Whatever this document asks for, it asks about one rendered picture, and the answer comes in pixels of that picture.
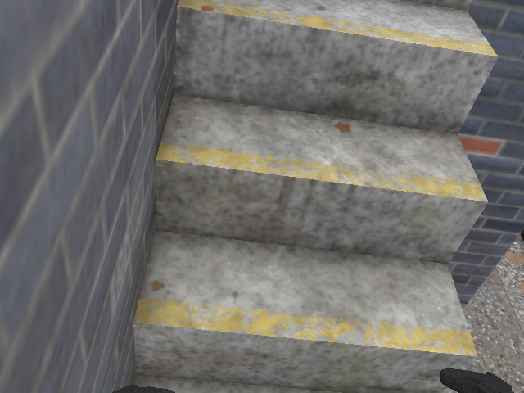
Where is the robot right hand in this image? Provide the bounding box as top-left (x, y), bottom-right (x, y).
top-left (440, 368), bottom-right (514, 393)

